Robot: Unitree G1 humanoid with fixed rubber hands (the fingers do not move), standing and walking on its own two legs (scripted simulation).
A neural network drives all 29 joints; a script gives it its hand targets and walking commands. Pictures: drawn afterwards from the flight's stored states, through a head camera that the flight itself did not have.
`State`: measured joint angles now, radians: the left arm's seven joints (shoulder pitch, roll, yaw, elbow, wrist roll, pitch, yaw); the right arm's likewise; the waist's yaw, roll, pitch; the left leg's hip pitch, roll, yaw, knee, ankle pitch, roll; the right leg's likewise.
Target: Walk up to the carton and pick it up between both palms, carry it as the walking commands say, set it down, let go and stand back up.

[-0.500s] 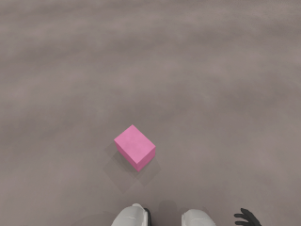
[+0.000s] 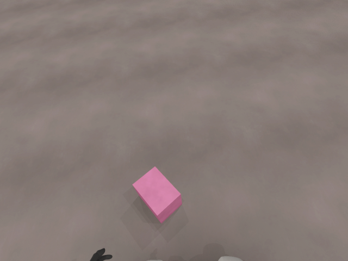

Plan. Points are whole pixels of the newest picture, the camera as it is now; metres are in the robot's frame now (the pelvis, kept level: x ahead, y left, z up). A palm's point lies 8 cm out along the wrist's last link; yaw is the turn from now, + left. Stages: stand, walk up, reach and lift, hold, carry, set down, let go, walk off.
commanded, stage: walk up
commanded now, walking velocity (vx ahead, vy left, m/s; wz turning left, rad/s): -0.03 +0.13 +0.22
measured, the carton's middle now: (158, 194) +0.50 +0.15 -0.68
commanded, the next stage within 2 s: none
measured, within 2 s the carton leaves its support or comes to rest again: neither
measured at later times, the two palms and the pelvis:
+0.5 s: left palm out of the picture -0.10 +0.28 -0.15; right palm out of the picture +0.04 -0.19 -0.11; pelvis -0.06 +0.04 +0.01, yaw +7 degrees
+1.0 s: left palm out of the picture -0.13 +0.30 -0.11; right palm out of the picture +0.02 -0.17 -0.13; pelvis -0.04 +0.07 +0.02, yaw +6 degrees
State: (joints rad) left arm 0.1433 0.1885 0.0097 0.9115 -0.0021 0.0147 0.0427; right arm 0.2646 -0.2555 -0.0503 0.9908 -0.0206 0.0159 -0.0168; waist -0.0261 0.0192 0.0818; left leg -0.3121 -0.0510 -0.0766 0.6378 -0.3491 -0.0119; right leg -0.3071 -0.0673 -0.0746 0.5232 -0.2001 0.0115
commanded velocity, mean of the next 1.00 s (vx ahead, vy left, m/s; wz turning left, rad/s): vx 0.06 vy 0.06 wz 0.08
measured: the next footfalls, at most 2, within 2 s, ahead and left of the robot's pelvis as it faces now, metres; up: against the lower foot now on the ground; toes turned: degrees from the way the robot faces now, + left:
left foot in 0.42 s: -0.03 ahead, +0.15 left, +0.00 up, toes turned +10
right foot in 0.80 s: -0.04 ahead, -0.05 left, +0.00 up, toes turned +0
